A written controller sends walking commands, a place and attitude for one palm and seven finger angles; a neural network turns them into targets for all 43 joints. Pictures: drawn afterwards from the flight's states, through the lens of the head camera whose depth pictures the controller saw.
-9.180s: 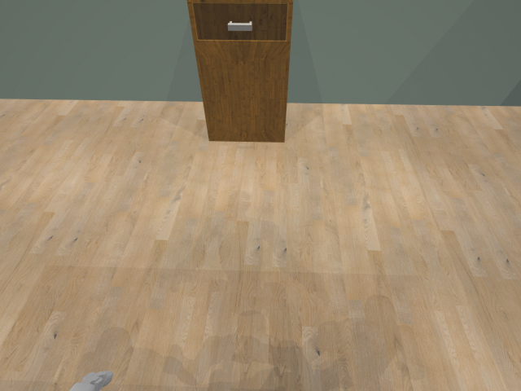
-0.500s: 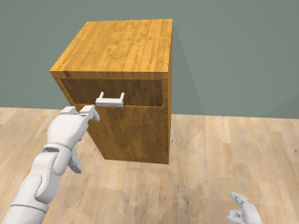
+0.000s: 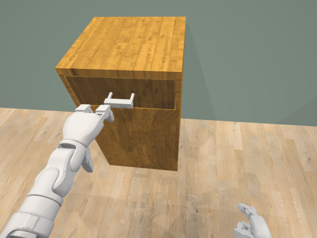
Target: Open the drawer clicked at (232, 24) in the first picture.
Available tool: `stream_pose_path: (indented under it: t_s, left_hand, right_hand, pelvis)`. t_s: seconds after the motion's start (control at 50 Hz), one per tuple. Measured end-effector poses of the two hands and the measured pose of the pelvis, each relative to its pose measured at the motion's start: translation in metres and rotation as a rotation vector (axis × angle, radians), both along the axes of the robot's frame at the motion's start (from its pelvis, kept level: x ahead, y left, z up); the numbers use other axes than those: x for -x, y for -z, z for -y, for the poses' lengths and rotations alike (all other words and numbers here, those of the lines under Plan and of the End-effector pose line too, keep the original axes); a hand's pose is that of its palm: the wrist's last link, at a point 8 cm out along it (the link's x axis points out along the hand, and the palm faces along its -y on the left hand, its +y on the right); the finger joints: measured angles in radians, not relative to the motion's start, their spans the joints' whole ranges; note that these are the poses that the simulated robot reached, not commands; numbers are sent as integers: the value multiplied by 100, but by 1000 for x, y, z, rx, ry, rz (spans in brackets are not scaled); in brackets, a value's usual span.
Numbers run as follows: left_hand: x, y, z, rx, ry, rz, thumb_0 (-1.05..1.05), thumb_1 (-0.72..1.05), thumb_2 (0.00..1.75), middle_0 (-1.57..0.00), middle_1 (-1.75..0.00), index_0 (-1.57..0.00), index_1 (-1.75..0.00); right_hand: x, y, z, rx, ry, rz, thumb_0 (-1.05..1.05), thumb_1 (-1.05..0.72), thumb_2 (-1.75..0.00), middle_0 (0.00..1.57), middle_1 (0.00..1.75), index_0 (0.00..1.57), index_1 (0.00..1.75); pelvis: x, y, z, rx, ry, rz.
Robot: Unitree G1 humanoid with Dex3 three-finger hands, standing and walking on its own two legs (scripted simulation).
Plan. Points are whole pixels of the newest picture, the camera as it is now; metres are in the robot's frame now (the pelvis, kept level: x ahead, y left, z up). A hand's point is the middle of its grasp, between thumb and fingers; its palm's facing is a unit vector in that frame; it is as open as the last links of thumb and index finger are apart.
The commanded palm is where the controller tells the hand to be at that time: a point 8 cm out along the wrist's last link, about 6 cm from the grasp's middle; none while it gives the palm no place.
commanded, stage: move the hooked fingers above the handle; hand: left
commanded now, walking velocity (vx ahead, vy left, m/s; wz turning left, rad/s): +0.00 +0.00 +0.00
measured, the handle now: (120, 99) +0.60 +0.24 -0.06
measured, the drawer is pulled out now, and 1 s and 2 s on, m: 0.00 0.00 0.00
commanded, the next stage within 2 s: none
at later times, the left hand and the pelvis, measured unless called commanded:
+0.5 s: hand (108, 114) +0.43 +0.21 +0.04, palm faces -0.02 -0.02 -1.00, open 13.9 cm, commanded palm +0.41 +0.23 +0.09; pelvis +0.01 +0.00 -0.01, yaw -1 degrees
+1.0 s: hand (111, 103) +0.50 +0.23 +0.02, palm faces +0.00 +0.00 -1.00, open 13.9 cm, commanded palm +0.48 +0.24 +0.07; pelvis +0.01 +0.00 -0.03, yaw -2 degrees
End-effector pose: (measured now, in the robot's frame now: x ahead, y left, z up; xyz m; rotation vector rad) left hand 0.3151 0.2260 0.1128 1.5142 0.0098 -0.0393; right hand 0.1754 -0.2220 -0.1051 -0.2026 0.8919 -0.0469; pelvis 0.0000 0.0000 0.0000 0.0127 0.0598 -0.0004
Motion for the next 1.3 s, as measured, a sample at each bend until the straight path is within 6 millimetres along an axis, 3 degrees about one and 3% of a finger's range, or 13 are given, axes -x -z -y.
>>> stream_pose_path:
  t_s: [0.14, 0.26, 0.4, 0.52, 0.7, 0.82, 0.92, 1.02, 1.14, 1.3]
  left_hand:
    - [-33, -6, -2, -16, 6, 68, 0, -50, 30, -32, -120, -32, -120]
    - [-58, 3, -10, -50, -56, 7, 0, -49, 30, -31, -120, -31, -120]
    - [-79, 20, 4, -32, 17, -54, 0, -49, 30, -32, -120, -32, -120]
    - [-101, 18, 7, -33, 41, 29, 0, -49, 30, -32, -120, -32, -120]
    - [-122, 28, -13, -83, -92, -36, 0, -49, 30, -31, -120, -31, -120]
    - [-130, 35, -1, -57, -7, -79, 0, -49, 30, -31, -120, -32, -120]
    - [-147, 37, 7, -45, 41, -13, 0, -49, 30, -32, -120, -32, -120]
    - [-165, 38, -7, -67, -40, 27, 0, -49, 30, -32, -120, -32, -120]
    - [-176, 49, -25, -97, -127, -76, 0, -49, 30, -31, -120, -31, -120]
    - [-195, 54, -4, -36, 41, -82, 0, -49, 30, -32, -120, -32, -120]
  right_hand:
    - [29, 11, 13, 19, 60, -73, 1, -90, -90, 20, 30, 20, 30]
    - [63, 23, 28, 33, 120, -168, 1, -90, -90, 20, 30, 20, 30]
    - [95, 28, 45, 73, 185, -255, 1, -90, -90, 20, 30, 20, 30]
    - [113, 32, 53, 88, 221, -307, 1, -90, -90, 20, 30, 20, 30]
    - [125, 38, 51, 65, 249, -351, 1, -90, -90, 20, 30, 20, 30]
    - [128, 36, 51, 88, 254, -364, 0, -90, -90, 20, 30, 20, 30]
    - [133, 36, 53, 114, 257, -377, 0, -90, -90, 20, 30, 21, 30]
    - [146, 42, 52, 116, 266, -413, 0, -90, -90, 20, 30, 20, 30]
    - [167, 43, 45, 111, 294, -479, 0, -90, -90, 20, 30, 20, 30]
    - [197, 37, 39, 159, 324, -557, 0, -90, -90, 20, 30, 21, 30]
  pelvis:
    - [1, 3, 0, 3, 4, -35]
    - [-1, 5, 0, 2, 13, -71]
    - [-5, 8, 1, 1, 18, -102]
    - [-7, 13, 2, 1, 22, -141]
    - [-11, 15, 2, 3, 30, -184]
    - [-12, 17, 1, 8, 22, -190]
    - [-10, 22, -1, 11, 20, -224]
    - [-9, 28, -4, 14, 25, -264]
    - [-10, 30, -9, 19, 31, -286]
    - [-12, 35, -15, 32, 24, -315]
